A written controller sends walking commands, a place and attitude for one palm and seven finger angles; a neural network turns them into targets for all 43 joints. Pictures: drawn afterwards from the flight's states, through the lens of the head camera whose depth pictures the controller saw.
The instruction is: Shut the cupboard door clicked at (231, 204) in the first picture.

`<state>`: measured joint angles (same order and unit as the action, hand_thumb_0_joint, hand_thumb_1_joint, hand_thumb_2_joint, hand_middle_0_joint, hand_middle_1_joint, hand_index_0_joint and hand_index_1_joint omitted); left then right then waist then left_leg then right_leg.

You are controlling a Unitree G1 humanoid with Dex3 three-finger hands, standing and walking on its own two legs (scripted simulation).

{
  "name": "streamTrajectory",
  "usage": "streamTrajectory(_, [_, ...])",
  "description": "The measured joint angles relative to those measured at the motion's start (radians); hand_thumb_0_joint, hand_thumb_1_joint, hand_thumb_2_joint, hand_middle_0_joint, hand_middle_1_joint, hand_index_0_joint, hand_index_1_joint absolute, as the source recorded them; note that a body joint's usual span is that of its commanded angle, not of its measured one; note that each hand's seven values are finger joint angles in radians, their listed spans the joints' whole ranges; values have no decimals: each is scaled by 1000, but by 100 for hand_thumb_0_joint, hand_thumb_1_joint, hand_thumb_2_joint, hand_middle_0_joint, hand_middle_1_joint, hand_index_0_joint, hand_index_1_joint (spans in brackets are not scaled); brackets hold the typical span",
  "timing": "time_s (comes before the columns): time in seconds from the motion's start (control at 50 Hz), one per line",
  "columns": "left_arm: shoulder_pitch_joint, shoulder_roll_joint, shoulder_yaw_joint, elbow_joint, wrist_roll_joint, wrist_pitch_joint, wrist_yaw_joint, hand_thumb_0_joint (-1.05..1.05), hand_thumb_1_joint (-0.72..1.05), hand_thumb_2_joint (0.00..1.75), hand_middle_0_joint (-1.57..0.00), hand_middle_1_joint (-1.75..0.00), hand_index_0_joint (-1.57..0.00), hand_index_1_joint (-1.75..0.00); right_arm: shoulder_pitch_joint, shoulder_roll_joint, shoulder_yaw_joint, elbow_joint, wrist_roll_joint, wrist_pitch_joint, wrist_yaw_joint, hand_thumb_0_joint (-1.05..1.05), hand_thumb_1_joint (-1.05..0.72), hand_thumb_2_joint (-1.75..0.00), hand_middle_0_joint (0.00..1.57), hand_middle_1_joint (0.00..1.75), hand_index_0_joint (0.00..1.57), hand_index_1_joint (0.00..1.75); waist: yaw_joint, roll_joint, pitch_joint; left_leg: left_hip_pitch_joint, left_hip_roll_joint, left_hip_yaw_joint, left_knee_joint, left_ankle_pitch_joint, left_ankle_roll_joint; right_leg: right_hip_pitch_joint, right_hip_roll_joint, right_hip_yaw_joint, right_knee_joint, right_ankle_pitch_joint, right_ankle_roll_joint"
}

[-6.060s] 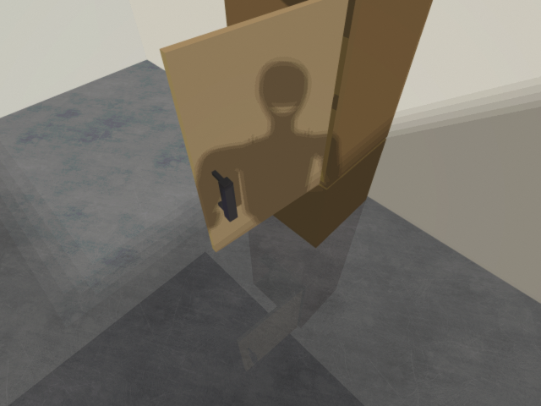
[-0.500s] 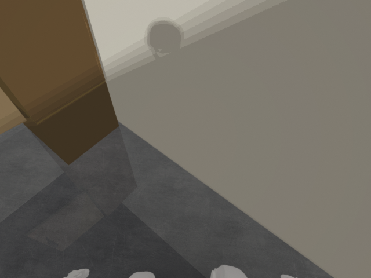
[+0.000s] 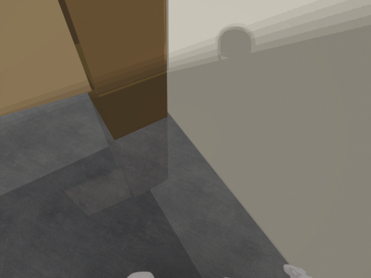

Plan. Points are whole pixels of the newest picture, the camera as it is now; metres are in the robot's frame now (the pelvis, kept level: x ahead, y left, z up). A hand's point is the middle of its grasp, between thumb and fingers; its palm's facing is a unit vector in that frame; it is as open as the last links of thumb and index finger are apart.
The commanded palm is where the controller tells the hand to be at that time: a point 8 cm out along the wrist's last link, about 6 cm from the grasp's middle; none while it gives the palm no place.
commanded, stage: turn to face it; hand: left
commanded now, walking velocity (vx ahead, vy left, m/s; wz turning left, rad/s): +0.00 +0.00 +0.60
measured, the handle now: out of the picture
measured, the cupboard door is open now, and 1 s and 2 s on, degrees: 84 84 84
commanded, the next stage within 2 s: take the last steps up to it in 0.74 s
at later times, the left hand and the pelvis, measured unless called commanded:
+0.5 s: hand out of the picture +0.04 +0.16 -0.14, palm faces +0.28 -0.92 -0.27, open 7.4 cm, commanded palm none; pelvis +0.01 -0.05 +0.02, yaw +17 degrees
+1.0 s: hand out of the picture -0.02 +0.14 -0.14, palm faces +0.50 -0.82 -0.28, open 7.3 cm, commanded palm none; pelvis +0.03 -0.07 +0.01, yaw +28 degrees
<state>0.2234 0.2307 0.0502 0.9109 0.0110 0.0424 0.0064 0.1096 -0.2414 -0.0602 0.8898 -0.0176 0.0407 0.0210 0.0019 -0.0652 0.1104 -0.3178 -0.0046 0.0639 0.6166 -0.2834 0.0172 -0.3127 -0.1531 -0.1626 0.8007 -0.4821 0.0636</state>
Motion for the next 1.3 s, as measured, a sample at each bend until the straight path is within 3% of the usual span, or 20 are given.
streamTrajectory(0.06, [-30, 22, 11, 13, 3, 29, 5, 0, 91, 90, -21, -30, -20, -29, 8, 15, 13, -3, -8, -9, -11, 0, -91, -90, 20, 30, 20, 30, 6, -2, 2, -10, -3, -33, 8, -23, 10, -98, 42, 76, 223, -53, 11])
streamTrajectory(0.12, [-61, 33, 19, 9, 3, 31, 2, 0, 91, 90, -20, -30, -20, -29, 25, 24, 21, 3, -9, -11, -24, 0, -90, -90, 20, 30, 20, 30, 6, 16, 0, 3, -4, -73, -44, 12, -4, -145, 66, 114, 282, 2, 17])
streamTrajectory(0.2, [-91, 37, 20, -14, -1, 23, 0, 0, 91, 90, -20, -30, -20, -29, 44, 26, 22, 16, -11, -4, -25, 0, -90, -90, 20, 30, 20, 30, 1, 47, -4, 12, -3, -123, -87, 45, -16, -126, 84, 140, 163, 15, 16])
streamTrajectory(0.28, [-108, 35, 16, -36, -4, 8, -1, 0, 91, 90, -20, -30, -20, -29, 60, 19, 13, 24, -10, 13, -21, 0, -90, -90, 20, 30, 20, 30, -12, 81, -12, -12, -5, -176, -63, 42, -43, -29, 112, 142, -78, 75, 6])
streamTrajectory(0.32, [-98, 38, 15, -51, 1, -13, 2, 0, 91, 90, -20, -30, -20, -29, 67, 16, 4, 25, -2, 23, -19, 0, -90, -90, 20, 30, 20, 30, -8, 75, -26, -53, -23, -184, 10, -22, -52, 25, 105, 145, -220, 126, -25])
streamTrajectory(0.36, [-97, 16, 7, -47, 7, -20, 9, 0, 91, 90, -20, -30, -20, -29, 59, -4, -10, 33, 0, 34, -16, 0, -90, -90, 20, 30, 20, 30, -17, 100, -12, -114, -25, -171, 204, -167, -50, 29, 101, 115, -193, 139, -50])
streamTrajectory(0.44, [-62, -19, -7, -40, 7, -21, 15, 0, 91, 90, -20, -30, -20, -29, 53, -23, -22, 44, -1, 44, -8, 0, -90, -90, 20, 30, 20, 30, -27, 94, -6, -177, -12, -85, 465, -199, -66, 86, 65, 66, -242, 158, -53])
streamTrajectory(0.48, [-46, -25, -9, -33, 10, -22, 14, 0, 91, 90, -20, -30, -20, -29, 47, -18, -20, 44, 1, 45, -4, 0, -91, -90, 20, 30, 20, 30, -25, 67, -4, -157, 2, -48, 426, -195, -75, 105, 46, 50, -266, 165, -51])
streamTrajectory(0.56, [-17, -27, -11, -16, 14, -26, 8, 0, 91, 90, -21, -30, -20, -29, 27, -7, -7, 36, 4, 33, -1, 0, -91, -90, 20, 30, 19, 30, -6, 23, 1, -69, 12, -5, 198, -172, -74, 112, 16, 18, -258, 152, -41])
streamTrajectory(0.62, [12, -24, -8, 1, 6, -21, 1, 0, 91, 90, -21, -30, -21, -30, 18, -11, 4, 21, 3, 12, -1, 0, -91, -90, 20, 30, 19, 30, 1, 23, -9, 26, 17, -1, -29, -1, -52, 84, 8, -10, -178, 103, -23])
streamTrajectory(0.66, [6, -6, -5, 20, -1, 0, 2, 0, 91, 90, -21, -30, -21, -30, 11, 0, 5, 17, -3, -7, -10, 0, -91, -90, 20, 30, 19, 30, 1, 9, -10, 6, 5, -14, -11, -7, -1, 21, 10, 29, -24, -9, -2])
streamTrajectory(0.72, [-16, 17, 6, 40, 0, 27, 8, 0, 91, 90, -21, -30, -20, -29, 8, 24, 24, 15, -12, -14, -22, 0, -91, -90, 20, 30, 20, 30, 15, -4, 0, -1, 2, -33, 1, -23, -4, -57, 44, 89, 166, -73, 2])
streamTrajectory(0.78, [-38, 20, 9, 46, -1, 30, 4, 0, 91, 90, -20, -30, -20, -29, 12, 35, 35, 19, -14, -15, -35, 0, -90, -90, 20, 30, 20, 30, 17, 23, 3, 11, 10, -64, -44, 10, -17, -88, 71, 106, 203, -52, 1])
streamTrajectory(0.86, [-49, 15, 7, 38, -4, 16, -1, 0, 91, 90, -20, -30, -20, -29, 19, 40, 39, 34, -14, -7, -36, 0, -90, -90, 20, 30, 20, 30, 15, 62, -5, 21, 18, -93, -77, 34, -32, -45, 94, 109, 48, -19, -7])
streamTrajectory(0.92, [-35, 14, 6, 29, 1, -10, -5, 0, 91, 90, -20, -30, -20, -29, 36, 42, 36, 45, -6, 3, -32, 0, -90, -90, 20, 30, 20, 30, 17, 71, -29, -3, 12, -102, -24, -1, -43, 46, 100, 101, -185, 90, -27])
streamTrajectory(0.98, [-15, -15, 0, 33, 11, -31, -4, 0, 91, 90, -20, -30, -20, -29, 51, 23, 19, 66, -4, 25, -17, 0, -90, -90, 20, 30, 20, 30, 17, 97, -35, -89, -5, -112, 248, -171, -36, 73, 96, 70, -187, 118, -73])
streamTrajectory(1.02, [17, -34, -3, 37, 9, -45, -3, 0, 91, 90, -20, -30, -20, -29, 58, 11, 8, 83, -9, 30, -6, 0, -90, -90, 20, 30, 20, 30, 20, 98, -44, -148, -5, -97, 416, -129, -38, 112, 89, 58, -242, 131, -74])
streamTrajectory(1.08, [64, -53, -7, 58, 6, -66, -4, 0, 91, 90, -20, -30, -20, -29, 62, 3, -2, 93, -10, 28, 7, 0, -90, -90, 20, 30, 20, 30, 15, 83, -53, -204, 15, -73, 512, -33, -56, 170, 75, 43, -345, 171, -65])
streamTrajectory(1.2, [134, -79, -12, 115, 10, -94, -3, 0, 91, 90, -21, -30, -20, -29, 55, -6, -5, 104, -8, 21, 15, 1, -91, -90, 20, 30, 19, 30, 29, 51, -52, -223, 54, -34, 375, 19, -78, 261, 38, -3, -461, 189, -41])
streamTrajectory(1.3, [191, -81, -8, 165, 17, -94, -2, 0, 91, 90, -21, -30, -20, -29, 6, 3, 11, 101, -5, 11, 23, 1, -91, -90, 20, 30, 19, 30, 63, 34, -37, -182, 59, 11, 162, 2, -58, 317, 2, -38, -449, 136, 4])
